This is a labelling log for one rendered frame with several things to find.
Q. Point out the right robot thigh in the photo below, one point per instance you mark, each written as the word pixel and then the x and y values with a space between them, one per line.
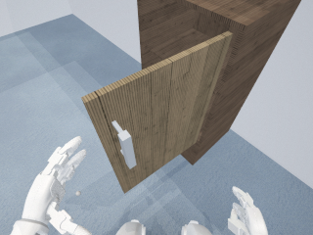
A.
pixel 194 229

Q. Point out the cupboard door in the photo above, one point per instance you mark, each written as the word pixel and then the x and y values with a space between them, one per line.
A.
pixel 162 107

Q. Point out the robot left hand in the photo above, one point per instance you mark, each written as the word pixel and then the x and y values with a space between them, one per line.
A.
pixel 49 184

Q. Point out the robot thigh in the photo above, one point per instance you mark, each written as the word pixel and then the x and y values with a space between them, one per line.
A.
pixel 194 229
pixel 132 228

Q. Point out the left robot forearm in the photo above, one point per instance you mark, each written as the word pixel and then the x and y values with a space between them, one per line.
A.
pixel 29 227

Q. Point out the left robot thigh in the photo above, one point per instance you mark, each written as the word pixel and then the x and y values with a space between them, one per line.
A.
pixel 132 228

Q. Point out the handle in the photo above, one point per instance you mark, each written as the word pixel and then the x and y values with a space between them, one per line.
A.
pixel 126 144

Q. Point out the robot right hand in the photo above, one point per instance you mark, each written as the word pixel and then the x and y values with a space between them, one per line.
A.
pixel 251 221

